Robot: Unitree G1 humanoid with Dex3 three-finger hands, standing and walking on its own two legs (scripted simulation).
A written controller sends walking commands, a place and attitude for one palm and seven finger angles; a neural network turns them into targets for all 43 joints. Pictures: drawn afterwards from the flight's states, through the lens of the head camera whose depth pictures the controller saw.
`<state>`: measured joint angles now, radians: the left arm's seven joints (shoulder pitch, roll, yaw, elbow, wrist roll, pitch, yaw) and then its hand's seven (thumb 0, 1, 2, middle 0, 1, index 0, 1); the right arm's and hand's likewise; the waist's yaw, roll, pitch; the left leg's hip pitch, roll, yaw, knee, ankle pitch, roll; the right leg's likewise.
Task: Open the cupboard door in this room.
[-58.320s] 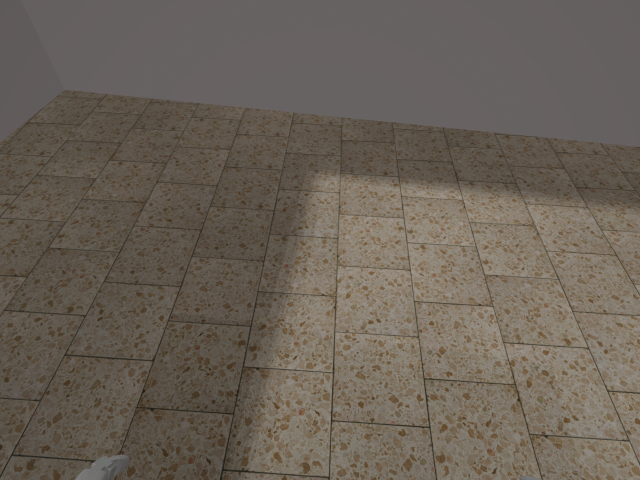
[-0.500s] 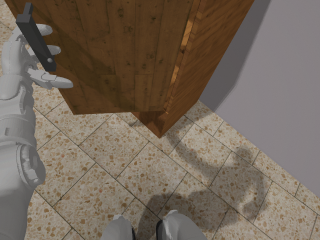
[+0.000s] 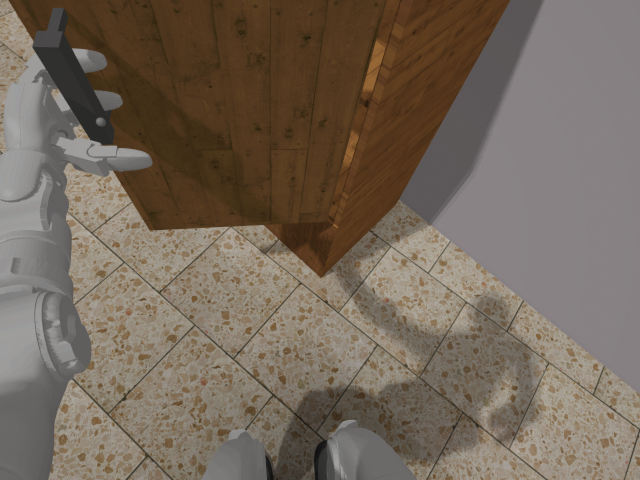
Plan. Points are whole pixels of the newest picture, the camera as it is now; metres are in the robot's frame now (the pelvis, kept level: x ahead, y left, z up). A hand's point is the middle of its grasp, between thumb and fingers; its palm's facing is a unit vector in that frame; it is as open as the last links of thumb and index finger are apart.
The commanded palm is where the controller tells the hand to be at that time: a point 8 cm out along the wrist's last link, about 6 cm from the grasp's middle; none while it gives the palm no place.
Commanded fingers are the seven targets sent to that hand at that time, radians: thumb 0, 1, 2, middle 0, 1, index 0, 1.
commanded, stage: close the thumb around the handle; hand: left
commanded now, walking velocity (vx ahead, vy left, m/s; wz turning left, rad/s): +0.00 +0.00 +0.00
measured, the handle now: (82, 81) +0.57 +0.23 +0.09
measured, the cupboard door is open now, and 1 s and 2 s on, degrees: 50 57 96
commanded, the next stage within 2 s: pull the door open along its arc in 0.52 s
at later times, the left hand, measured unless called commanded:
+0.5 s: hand (100, 122) +0.52 +0.21 +0.09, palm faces +0.05 -1.00 -0.01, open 5.8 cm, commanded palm +0.49 +0.24 +0.08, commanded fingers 0.00 0.90 0.90 -0.40 -1.35 -0.40 -1.35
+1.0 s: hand (102, 154) +0.47 +0.20 +0.08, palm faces +0.01 -1.00 +0.00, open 6.0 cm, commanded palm +0.42 +0.25 +0.08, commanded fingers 0.00 0.90 0.90 -0.40 -1.35 -0.40 -1.35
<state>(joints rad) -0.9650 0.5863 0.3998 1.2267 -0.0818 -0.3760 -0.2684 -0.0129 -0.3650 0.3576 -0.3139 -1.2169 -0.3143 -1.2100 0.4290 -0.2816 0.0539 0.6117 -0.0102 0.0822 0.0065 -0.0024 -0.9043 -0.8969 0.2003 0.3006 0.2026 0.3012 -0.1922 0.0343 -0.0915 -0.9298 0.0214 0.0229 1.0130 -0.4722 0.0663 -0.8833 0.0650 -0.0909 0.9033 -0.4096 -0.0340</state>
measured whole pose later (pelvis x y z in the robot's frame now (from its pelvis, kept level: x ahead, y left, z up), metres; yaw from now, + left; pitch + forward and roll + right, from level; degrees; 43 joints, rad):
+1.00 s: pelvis +0.02 +0.00 +0.01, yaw -1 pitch +19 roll -3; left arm -0.62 0.45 0.39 0.92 -0.19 -0.36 -0.29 0.01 0.70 0.73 -0.34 -1.34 -0.35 -1.34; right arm 0.43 -0.27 0.03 0.56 0.02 0.11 0.02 0.00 -0.90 -0.90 0.20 0.30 0.20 0.30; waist -0.14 0.03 -0.13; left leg -0.80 0.03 0.06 0.93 -0.47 0.06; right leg -0.77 0.08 -0.05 0.84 -0.40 -0.03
